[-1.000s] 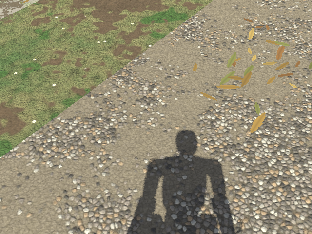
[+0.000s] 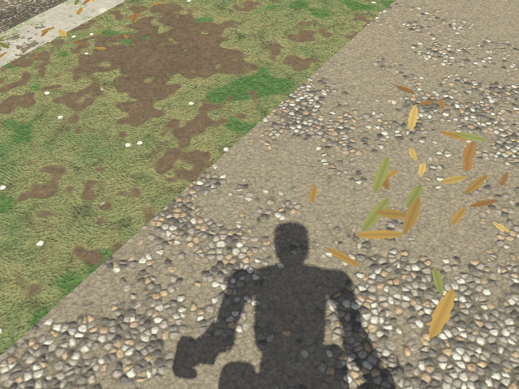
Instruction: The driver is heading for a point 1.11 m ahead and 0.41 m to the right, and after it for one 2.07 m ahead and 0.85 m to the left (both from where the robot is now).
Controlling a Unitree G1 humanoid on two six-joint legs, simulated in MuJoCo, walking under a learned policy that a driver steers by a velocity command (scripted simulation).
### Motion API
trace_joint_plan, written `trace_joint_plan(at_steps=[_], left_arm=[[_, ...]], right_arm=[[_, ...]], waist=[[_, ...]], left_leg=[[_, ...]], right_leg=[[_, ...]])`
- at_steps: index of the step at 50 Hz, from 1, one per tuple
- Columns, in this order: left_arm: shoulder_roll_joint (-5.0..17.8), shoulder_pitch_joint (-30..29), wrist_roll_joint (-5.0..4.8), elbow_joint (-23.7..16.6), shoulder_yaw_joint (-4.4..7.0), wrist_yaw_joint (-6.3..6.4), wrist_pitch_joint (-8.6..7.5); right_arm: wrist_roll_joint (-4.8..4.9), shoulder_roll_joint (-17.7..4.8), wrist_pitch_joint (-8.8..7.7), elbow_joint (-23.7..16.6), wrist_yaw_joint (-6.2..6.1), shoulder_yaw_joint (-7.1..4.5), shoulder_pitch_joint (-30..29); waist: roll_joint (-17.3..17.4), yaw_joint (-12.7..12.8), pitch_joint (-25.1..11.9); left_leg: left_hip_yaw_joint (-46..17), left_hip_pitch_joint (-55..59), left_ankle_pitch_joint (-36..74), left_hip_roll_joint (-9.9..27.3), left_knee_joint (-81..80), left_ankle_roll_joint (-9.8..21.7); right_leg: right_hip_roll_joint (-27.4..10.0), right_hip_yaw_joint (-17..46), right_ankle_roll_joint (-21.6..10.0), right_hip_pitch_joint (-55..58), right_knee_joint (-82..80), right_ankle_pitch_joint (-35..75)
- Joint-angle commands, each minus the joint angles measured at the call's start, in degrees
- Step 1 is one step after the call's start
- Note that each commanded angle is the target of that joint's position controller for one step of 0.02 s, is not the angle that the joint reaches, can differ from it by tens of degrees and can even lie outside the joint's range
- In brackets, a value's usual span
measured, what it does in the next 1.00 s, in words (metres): walks ahead, turning right: right foot, then left foot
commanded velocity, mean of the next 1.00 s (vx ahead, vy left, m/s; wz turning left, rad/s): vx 0.50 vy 0.00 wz -0.48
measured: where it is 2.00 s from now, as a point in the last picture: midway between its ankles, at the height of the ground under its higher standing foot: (401, 252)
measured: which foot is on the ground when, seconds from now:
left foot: down 0.00-0.34, up 0.36-0.80, down 0.82-1.00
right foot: up 0.00-0.30, down 0.32-0.84, up 0.86-1.00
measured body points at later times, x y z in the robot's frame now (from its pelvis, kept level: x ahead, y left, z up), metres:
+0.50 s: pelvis +0.28 -0.10 +0.00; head +0.31 -0.12 +0.44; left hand +0.43 +0.13 -0.12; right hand +0.34 -0.39 -0.13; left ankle +0.28 +0.07 -0.65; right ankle +0.30 -0.18 -0.74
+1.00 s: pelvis +0.56 -0.13 +0.00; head +0.58 -0.14 +0.44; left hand +0.79 +0.05 -0.12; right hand +0.53 -0.43 -0.11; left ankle +0.63 -0.06 -0.74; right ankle +0.45 -0.23 -0.65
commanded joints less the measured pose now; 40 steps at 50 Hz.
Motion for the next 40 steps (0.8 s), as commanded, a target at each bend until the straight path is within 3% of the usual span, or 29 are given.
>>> trace_joint_plan(at_steps=[1,6,9,12,14,15,16,17,18,19,20,21,22,23,26,29,32,35,37,39,40], left_arm=[[2.3,3.1,0.38,-1.8,0.66,0.25,0.55],[1.5,-6.9,-0.26,-4.9,0.29,-0.95,0.15],[1.4,-11.5,-0.59,-7.3,0.07,-2.08,0.21],[1.8,-13.6,-0.59,-9.8,0.10,-3.44,0.15],[3.3,-10.9,-0.44,-10.6,0.82,-4.11,0.11],[4.9,-4.8,-0.41,-9.5,1.91,-4.21,0.11],[8.5,5.5,-0.63,-6.6,3.98,-3.87,0.20],[15.3,15.3,-0.48,-5.3,6.06,-2.75,0.73],[17.6,14.0,-0.41,-6.6,6.06,-2.94,0.38],[12.3,14.6,0.01,-6.5,4.75,-2.92,0.30],[9.5,11.7,0.32,-7.1,4.07,-2.55,0.23],[8.4,7.0,0.37,-8.4,3.60,-2.66,0.21],[6.7,3.6,0.48,-9.8,3.08,-2.66,0.22],[5.9,2.0,0.88,-10.5,2.72,-2.63,0.29],[8.0,3.4,0.21,-10.5,3.33,-1.90,0.01],[9.4,6.5,-0.22,-10.0,3.84,-0.67,0.37],[9.6,8.8,-0.39,-9.7,3.96,-0.24,0.78],[9.6,10.9,-0.71,-8.9,4.08,-0.19,1.04],[9.4,10.9,-0.76,-8.9,4.13,0.23,1.46],[9.7,9.8,-0.46,-9.4,4.32,0.55,2.06],[8.9,8.7,-0.37,-9.9,4.07,0.54,2.33]], right_arm=[[-0.15,-7.9,-1.13,-3.2,-1.14,-1.38,-2.9],[0.41,-9.4,-0.58,-1.7,-2.03,-1.56,1.7],[0.64,-9.7,0.16,-0.4,-2.10,-1.70,4.1],[0.87,-10.4,1.27,-0.2,-2.24,-2.05,4.1],[0.97,-11.9,2.05,-1.2,-2.50,-2.48,1.9],[0.86,-12.3,2.58,-1.9,-2.72,-2.53,0.4],[0.38,-11.1,2.95,-2.9,-3.05,-2.08,0.4],[-0.94,-9.3,2.27,-5.2,-3.22,-1.05,1.1],[-0.59,-2.5,-0.18,-7.0,-2.15,1.07,5.1],[1.14,-9.3,-2.67,-7.6,-1.21,-0.45,0.1],[2.64,-10.6,-3.67,-9.6,-0.94,-0.83,-4.9],[1.89,-9.8,-3.73,-9.8,-1.33,-0.76,-6.4],[0.86,-10.2,-3.13,-9.7,-1.83,-1.40,-6.6],[0.54,-9.7,-2.18,-10.1,-1.81,-1.58,-5.8],[-0.47,-7.7,-0.30,-11.7,-2.10,-1.68,-6.4],[-0.64,-6.6,-0.12,-14.4,-2.39,-1.41,-13.9],[-0.01,-5.6,-0.52,-16.4,-2.00,-1.04,-19.7],[0.58,-6.9,-1.00,-18.3,-1.50,-1.37,-23.1],[0.64,-8.4,-1.57,-19.0,-1.02,-1.88,-23.2],[0.74,-9.6,-2.17,-18.6,-0.85,-2.50,-20.6],[0.58,-10.4,-2.45,-17.4,-1.06,-3.11,-16.1]], waist=[[4.4,2.8,2.7],[4.4,-1.2,3.1],[4.3,-2.9,4.7],[4.7,-2.7,5.2],[6.3,-0.2,2.6],[6.6,3.4,-1.3],[5.0,7.6,-6.8],[-4.5,10.3,-13.8],[-16.5,5.4,-21.0],[-9.2,8.2,-19.9],[-6.3,7.6,-12.8],[1.7,4.9,-8.3],[3.2,2.9,-6.5],[2.3,1.1,-5.2],[1.2,-0.1,-3.0],[0.2,2.1,-0.8],[-2.2,4.4,-0.2],[-3.0,5.5,0.1],[-3.3,5.0,0.1],[-4.8,3.3,-0.6],[-5.0,1.0,-2.5]], left_leg=[[-10.6,-5.0,4.6,16.8,-11.6,9.5],[-4.9,2.7,6.1,17.0,-11.1,6.4],[-3.2,9.8,6.1,19.2,-9.4,5.7],[-1.8,15.8,10.1,21.3,-5.3,4.3],[0.6,16.2,26.7,21.2,1.9,2.8],[2.9,14.6,37.2,19.9,10.5,1.6],[5.3,9.0,39.9,17.0,23.9,-0.4],[6.7,-7.2,20.1,13.3,44.9,-3.1],[-1.4,-30.5,-22.7,0.7,63.2,-5.7],[-10.6,-36.9,-21.6,4.9,66.5,-3.5],[-9.5,-38.9,-17.1,7.3,64.8,-2.2],[-9.1,-35.9,-12.8,10.0,59.7,-2.3],[-8.9,-31.8,-10.7,11.8,54.5,-2.8],[-9.0,-28.3,-9.8,12.6,52.1,-3.4],[-7.5,-26.8,-6.4,11.7,44.4,-6.2],[-6.8,-27.5,3.6,9.8,30.9,-7.9],[-6.3,-23.6,12.2,7.1,18.9,-7.5],[-7.4,-21.7,12.8,6.0,14.2,-6.7],[-8.7,-20.8,9.9,5.9,11.5,-5.8],[-8.2,-16.8,4.7,5.5,10.4,-4.5],[-7.0,-10.4,4.2,4.9,8.2,-3.3]], right_leg=[[-2.7,0.6,1.3,-1.7,-7.1,9.1],[-0.2,-1.5,0.7,-2.1,-23.0,18.5],[0.8,-1.7,-0.2,-4.8,-27.4,16.1],[1.7,-3.2,-2.1,-5.8,-29.6,8.8],[4.7,-6.8,-4.0,1.3,-30.5,2.9],[7.4,-9.1,-5.2,10.4,-31.8,3.3],[9.9,-8.7,-7.2,24.7,-33.4,5.3],[-2.3,10.3,-11.9,42.9,-34.6,7.2],[-14.0,43.2,-22.9,60.3,-45.9,-1.6],[-12.3,41.4,-19.8,60.2,-48.3,-2.6],[-9.9,31.5,-17.0,53.8,-47.5,2.5],[-7.5,24.2,-15.3,44.2,-48.1,9.3],[-5.5,19.7,-14.2,37.4,-49.2,14.2],[-4.0,17.8,-13.9,32.8,-50.7,16.3],[-2.0,13.6,-14.8,26.8,-52.9,21.7],[0.4,10.9,-13.1,25.0,-53.2,19.7],[2.0,10.5,-10.6,24.2,-52.1,13.5],[0.4,14.4,-9.7,27.0,-49.9,10.3],[-1.1,17.8,-9.2,30.4,-46.8,9.1],[-1.7,20.2,-8.5,32.1,-43.3,11.5],[0.2,20.0,-7.5,31.6,-39.6,15.0]])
